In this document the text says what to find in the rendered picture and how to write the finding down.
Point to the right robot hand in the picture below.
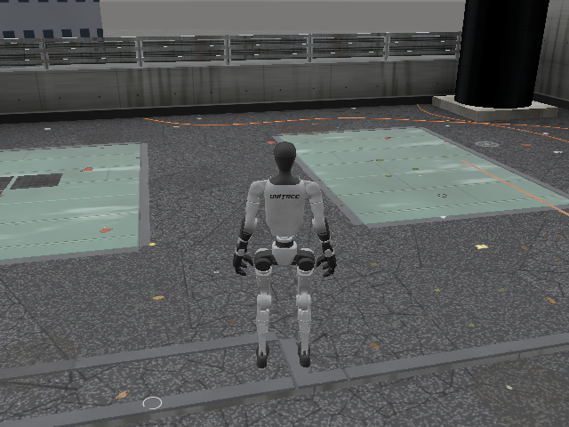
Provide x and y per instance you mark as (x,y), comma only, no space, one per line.
(331,262)

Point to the left robot forearm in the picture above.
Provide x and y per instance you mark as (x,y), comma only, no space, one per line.
(243,240)

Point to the right robot upper arm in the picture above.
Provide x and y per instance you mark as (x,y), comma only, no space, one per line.
(317,205)

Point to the left robot hand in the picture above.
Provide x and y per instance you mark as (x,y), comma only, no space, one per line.
(237,263)

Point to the right robot forearm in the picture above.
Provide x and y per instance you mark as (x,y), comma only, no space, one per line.
(325,240)

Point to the left robot upper arm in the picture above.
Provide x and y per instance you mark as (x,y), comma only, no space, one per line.
(256,189)

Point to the left robot foot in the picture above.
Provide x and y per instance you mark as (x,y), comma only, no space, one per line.
(262,360)

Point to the robot left thigh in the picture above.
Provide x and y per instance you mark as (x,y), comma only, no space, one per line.
(263,270)

